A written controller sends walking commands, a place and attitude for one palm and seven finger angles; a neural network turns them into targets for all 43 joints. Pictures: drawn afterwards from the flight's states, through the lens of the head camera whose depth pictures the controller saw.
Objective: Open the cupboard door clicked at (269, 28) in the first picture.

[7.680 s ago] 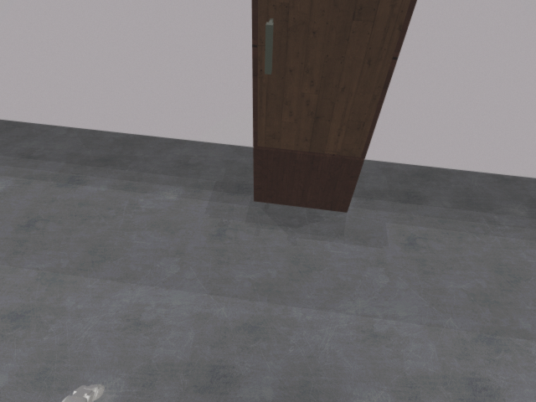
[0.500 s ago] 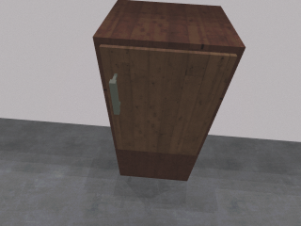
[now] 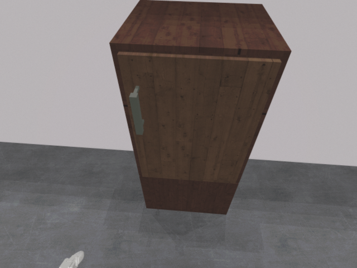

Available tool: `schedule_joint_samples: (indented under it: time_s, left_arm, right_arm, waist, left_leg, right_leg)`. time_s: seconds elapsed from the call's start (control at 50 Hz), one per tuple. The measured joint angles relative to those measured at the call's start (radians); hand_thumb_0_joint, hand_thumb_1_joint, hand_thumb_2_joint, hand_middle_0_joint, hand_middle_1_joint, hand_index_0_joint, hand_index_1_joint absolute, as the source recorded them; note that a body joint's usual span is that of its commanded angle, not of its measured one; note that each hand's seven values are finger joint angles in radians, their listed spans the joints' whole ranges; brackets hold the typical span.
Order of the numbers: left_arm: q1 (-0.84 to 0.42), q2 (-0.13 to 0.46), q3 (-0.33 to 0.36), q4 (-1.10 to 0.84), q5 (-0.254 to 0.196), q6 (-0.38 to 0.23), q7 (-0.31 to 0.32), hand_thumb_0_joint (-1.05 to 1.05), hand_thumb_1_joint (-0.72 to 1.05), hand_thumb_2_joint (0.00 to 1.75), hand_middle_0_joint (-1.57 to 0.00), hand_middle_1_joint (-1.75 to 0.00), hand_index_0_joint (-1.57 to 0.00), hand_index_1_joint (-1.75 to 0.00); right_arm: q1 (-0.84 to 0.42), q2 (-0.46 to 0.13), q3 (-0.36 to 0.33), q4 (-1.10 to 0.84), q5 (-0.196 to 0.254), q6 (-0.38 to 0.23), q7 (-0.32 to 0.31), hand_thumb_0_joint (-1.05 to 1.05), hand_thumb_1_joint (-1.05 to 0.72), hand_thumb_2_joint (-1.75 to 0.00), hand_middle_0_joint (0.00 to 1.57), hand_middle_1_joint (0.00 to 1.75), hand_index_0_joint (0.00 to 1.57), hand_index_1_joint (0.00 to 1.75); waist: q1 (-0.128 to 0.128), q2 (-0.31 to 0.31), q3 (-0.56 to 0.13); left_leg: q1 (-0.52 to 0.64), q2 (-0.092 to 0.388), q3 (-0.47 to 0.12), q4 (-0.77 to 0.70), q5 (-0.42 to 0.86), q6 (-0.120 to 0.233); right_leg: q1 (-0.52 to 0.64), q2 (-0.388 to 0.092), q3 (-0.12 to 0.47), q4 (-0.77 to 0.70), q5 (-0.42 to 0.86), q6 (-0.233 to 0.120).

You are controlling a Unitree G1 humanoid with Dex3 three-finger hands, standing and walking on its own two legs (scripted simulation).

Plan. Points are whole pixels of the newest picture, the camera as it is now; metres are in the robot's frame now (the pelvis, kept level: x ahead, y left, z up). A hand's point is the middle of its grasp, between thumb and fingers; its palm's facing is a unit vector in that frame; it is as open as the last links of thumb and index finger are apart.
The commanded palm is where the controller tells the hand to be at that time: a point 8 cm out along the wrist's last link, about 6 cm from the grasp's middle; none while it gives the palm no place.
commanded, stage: raise the hand with hooked fingers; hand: left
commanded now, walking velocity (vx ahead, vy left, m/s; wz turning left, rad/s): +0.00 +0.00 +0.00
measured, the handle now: (138, 111) +0.55 +0.15 +0.04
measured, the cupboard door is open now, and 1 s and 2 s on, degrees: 0 0 0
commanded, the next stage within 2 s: move the hooked fingers beside the handle in 1.96 s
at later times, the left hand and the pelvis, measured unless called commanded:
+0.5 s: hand (92, 242) +0.19 +0.20 -0.02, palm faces +0.03 -1.00 -0.07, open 9.9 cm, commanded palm +0.17 +0.25 -0.01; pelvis +0.01 -0.02 -0.08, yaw +3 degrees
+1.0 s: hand (79, 208) +0.25 +0.23 +0.02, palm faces -0.01 -1.00 -0.07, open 12.9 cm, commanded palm +0.22 +0.29 +0.03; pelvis +0.02 +0.00 -0.05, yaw +2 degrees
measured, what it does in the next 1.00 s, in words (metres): stands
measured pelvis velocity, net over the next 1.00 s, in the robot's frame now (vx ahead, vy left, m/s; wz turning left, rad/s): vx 0.02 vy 0.00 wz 0.03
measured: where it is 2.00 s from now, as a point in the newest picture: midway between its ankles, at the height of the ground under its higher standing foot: outside the picture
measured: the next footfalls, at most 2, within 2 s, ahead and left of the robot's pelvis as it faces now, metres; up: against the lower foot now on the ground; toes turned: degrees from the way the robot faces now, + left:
none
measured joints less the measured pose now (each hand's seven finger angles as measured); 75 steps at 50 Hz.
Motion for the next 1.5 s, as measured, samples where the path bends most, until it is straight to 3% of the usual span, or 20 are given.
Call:
schedule_joint_samples:
  time_s: [0.04,0.08,0.16,0.2,0.26,0.34,0.42,0.48,0.56,0.64,0.74,0.96,1.2,1.5]
  left_arm:
    - [-0.042,0.003,0.008,-0.107,-0.021,-0.094,-0.017,0.05,0.91,0.87,-0.2,-0.34,-0.2,-0.34]
    - [-0.119,-0.006,0.027,-0.139,-0.035,-0.22,-0.073,0.05,0.86,0.86,-0.2,-0.36,-0.2,-0.36]
    - [-0.216,-0.027,0.077,-0.129,-0.076,-0.485,-0.293,0.03,0.77,0.83,-0.2,-0.41,-0.2,-0.41]
    - [-0.211,-0.02,0.094,-0.125,-0.082,-0.547,-0.401,0.02,0.72,0.81,-0.21,-0.43,-0.21,-0.44]
    - [-0.141,-0.002,0.11,-0.159,-0.108,-0.513,-0.472,0.01,0.64,0.78,-0.22,-0.48,-0.22,-0.48]
    - [-0.026,0.019,0.142,-0.257,-0.121,-0.448,-0.442,0.02,0.54,0.74,-0.23,-0.54,-0.23,-0.54]
    - [-0.011,0.047,0.175,-0.343,-0.13,-0.49,-0.435,0.02,0.44,0.7,-0.23,-0.59,-0.23,-0.6]
    - [-0.074,0.063,0.191,-0.352,-0.148,-0.491,-0.487,0.02,0.37,0.67,-0.23,-0.64,-0.23,-0.64]
    - [-0.155,0.088,0.209,-0.323,-0.168,-0.395,-0.556,0.01,0.28,0.63,-0.24,-0.7,-0.24,-0.7]
    - [-0.171,0.101,0.241,-0.301,-0.193,-0.323,-0.56,0.01,0.19,0.59,-0.25,-0.76,-0.25,-0.76]
    - [-0.163,0.101,0.277,-0.293,-0.207,-0.346,-0.534,0.01,0.07,0.54,-0.26,-0.83,-0.26,-0.84]
    - [-0.234,0.137,0.289,-0.233,-0.207,-0.358,-0.553,0.0,-0.19,0.43,-0.28,-1.0,-0.28,-1.0]
    - [-0.411,0.195,0.339,-0.092,-0.217,-0.276,-0.609,0.0,-0.44,0.33,-0.29,-1.16,-0.29,-1.16]
    - [-0.61,0.263,0.409,0.101,-0.216,-0.225,-0.686,-0.01,-0.5,0.3,-0.3,-1.2,-0.3,-1.2]
  right_arm:
    - [-0.025,-0.037,-0.011,-0.063,-0.005,-0.049,-0.002,0.03,-0.93,-0.9,0.2,0.3,0.2,0.3]
    - [-0.066,-0.066,-0.03,-0.124,-0.02,-0.079,0.01,0.03,-0.93,-0.9,0.2,0.3,0.2,0.3]
    - [-0.159,-0.084,-0.073,-0.255,-0.04,-0.086,0.062,0.02,-0.92,-0.9,0.2,0.3,0.2,0.3]
    - [-0.195,-0.086,-0.088,-0.324,-0.036,-0.068,0.079,0.02,-0.92,-0.9,0.2,0.3,0.19,0.3]
    - [-0.226,-0.082,-0.095,-0.414,-0.026,-0.03,0.078,0.02,-0.91,-0.9,0.2,0.3,0.19,0.3]
    - [-0.231,-0.066,-0.083,-0.469,-0.03,0.0,0.059,0.02,-0.91,-0.9,0.19,0.3,0.19,0.3]
    - [-0.228,-0.047,-0.044,-0.438,-0.04,-0.003,0.049,0.01,-0.91,-0.9,0.19,0.3,0.19,0.3]
    - [-0.23,-0.029,-0.01,-0.391,-0.038,-0.004,0.047,0.01,-0.91,-0.9,0.2,0.3,0.2,0.3]
    - [-0.212,0.002,0.018,-0.349,-0.027,0.011,0.044,0.02,-0.91,-0.9,0.2,0.3,0.2,0.3]
    - [-0.166,0.015,0.021,-0.337,-0.024,0.02,0.039,0.02,-0.91,-0.9,0.2,0.3,0.2,0.3]
    - [-0.114,-0.015,-0.003,-0.334,-0.023,0.01,0.036,0.02,-0.91,-0.9,0.2,0.3,0.2,0.3]
    - [-0.113,-0.089,-0.027,-0.352,-0.012,-0.005,0.02,0.02,-0.91,-0.9,0.2,0.3,0.2,0.3]
    - [-0.133,-0.067,0.028,-0.366,-0.007,-0.003,0.01,0.02,-0.91,-0.9,0.2,0.3,0.2,0.3]
    - [-0.105,-0.086,0.035,-0.337,-0.001,0.02,-0.006,0.02,-0.91,-0.9,0.2,0.3,0.2,0.3]
  waist:
    - [-0.02,0.019,-0.02]
    - [-0.027,0.024,-0.053]
    - [-0.015,-0.02,-0.109]
    - [-0.009,-0.039,-0.121]
    - [0.009,-0.058,-0.125]
    - [0.041,-0.047,-0.122]
    - [0.067,-0.021,-0.119]
    - [0.073,0.004,-0.114]
    - [0.059,0.025,-0.107]
    - [0.032,0.03,-0.109]
    - [0.013,0.026,-0.116]
    - [0.01,0.009,-0.098]
    - [0.027,0.018,-0.088]
    - [0.024,0.016,-0.066]
  left_leg:
    - [-0.067,-0.005,-0.021,0.067,-0.023,-0.001]
    - [-0.163,-0.007,-0.029,0.151,-0.051,-0.005]
    - [-0.354,0.005,-0.009,0.346,-0.128,-0.004]
    - [-0.421,0.012,-0.007,0.433,-0.17,-0.002]
    - [-0.481,0.022,-0.013,0.521,-0.219,-0.011]
    - [-0.523,0.033,-0.051,0.581,-0.258,-0.021]
    - [-0.567,0.038,-0.096,0.618,-0.275,-0.027]
    - [-0.592,0.039,-0.113,0.632,-0.279,-0.029]
    - [-0.582,0.041,-0.107,0.608,-0.271,-0.026]
    - [-0.538,0.041,-0.082,0.548,-0.254,-0.021]
    - [-0.494,0.035,-0.063,0.492,-0.238,-0.015]
    - [-0.438,0.028,-0.06,0.448,-0.221,-0.007]
    - [-0.36,0.026,-0.066,0.377,-0.189,-0.006]
    - [-0.3,0.025,-0.055,0.305,-0.155,-0.005]
  right_leg:
    - [-0.056,0.004,0.0,0.061,-0.043,0.001]
    - [-0.15,0.008,0.009,0.147,-0.09,0.0]
    - [-0.35,0.017,0.036,0.334,-0.103,-0.012]
    - [-0.42,0.021,0.038,0.424,-0.153,-0.015]
    - [-0.478,0.028,0.032,0.507,-0.206,-0.02]
    - [-0.496,0.037,-0.005,0.539,-0.239,-0.031]
    - [-0.51,0.043,-0.049,0.541,-0.25,-0.036]
    - [-0.523,0.045,-0.065,0.539,-0.251,-0.036]
    - [-0.517,0.047,-0.058,0.515,-0.241,-0.033]
    - [-0.486,0.049,-0.034,0.467,-0.222,-0.025]
    - [-0.452,0.046,-0.014,0.422,-0.206,-0.017]
    - [-0.393,0.041,-0.011,0.375,-0.188,-0.01]
    - [-0.309,0.043,-0.016,0.296,-0.153,-0.008]
    - [-0.255,0.045,-0.004,0.23,-0.12,-0.007]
